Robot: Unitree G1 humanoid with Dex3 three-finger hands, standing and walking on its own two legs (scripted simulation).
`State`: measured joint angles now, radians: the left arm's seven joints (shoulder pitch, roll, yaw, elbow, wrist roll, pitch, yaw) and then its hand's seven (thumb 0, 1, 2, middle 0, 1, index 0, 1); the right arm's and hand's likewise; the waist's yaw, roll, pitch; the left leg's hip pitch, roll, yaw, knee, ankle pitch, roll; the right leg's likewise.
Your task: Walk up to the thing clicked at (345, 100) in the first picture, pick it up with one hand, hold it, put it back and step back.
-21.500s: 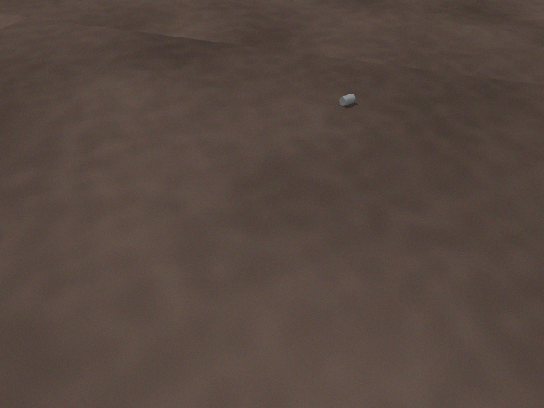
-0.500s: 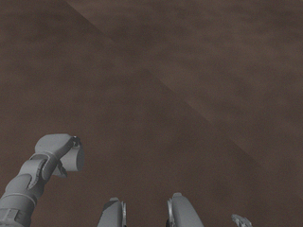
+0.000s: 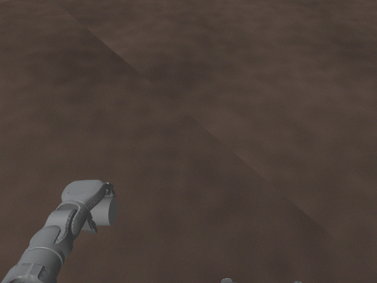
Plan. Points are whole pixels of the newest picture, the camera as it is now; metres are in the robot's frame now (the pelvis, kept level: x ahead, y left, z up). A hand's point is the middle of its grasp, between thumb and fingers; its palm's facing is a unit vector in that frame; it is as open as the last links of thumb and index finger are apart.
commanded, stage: hold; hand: left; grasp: from above
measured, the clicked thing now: (94, 211) +0.34 +0.23 -0.09
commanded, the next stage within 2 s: crouch in 2.00 s
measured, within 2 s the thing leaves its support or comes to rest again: neither
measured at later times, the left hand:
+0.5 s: hand (85, 203) +0.33 +0.22 -0.02, palm faces -0.47 -0.02 -0.88, open 9.3 cm
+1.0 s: hand (87, 211) +0.30 +0.21 +0.00, palm faces -0.46 -0.02 -0.89, open 9.3 cm
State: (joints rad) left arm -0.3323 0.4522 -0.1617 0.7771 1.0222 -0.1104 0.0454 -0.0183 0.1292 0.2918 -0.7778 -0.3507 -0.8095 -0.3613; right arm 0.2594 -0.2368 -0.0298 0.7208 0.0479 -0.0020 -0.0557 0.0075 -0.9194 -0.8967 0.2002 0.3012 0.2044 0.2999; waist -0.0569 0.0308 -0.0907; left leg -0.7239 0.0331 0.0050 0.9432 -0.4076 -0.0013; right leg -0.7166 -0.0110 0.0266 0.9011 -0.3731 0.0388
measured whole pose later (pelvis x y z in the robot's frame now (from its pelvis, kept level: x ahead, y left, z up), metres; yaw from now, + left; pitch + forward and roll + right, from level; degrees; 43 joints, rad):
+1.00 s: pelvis +0.01 -0.01 +0.03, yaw +0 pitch +4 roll +0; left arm -0.21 0.45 -0.17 0.59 1.01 -0.14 -0.07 -0.02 0.12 0.30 -0.79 -0.34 -0.82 -0.35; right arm 0.20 -0.25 -0.03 0.68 0.06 0.05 -0.08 0.01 -0.91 -0.89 0.20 0.30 0.20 0.30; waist -0.01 0.04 -0.04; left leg -0.44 0.02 0.02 0.69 -0.31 -0.01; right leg -0.46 -0.02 0.04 0.69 -0.30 0.03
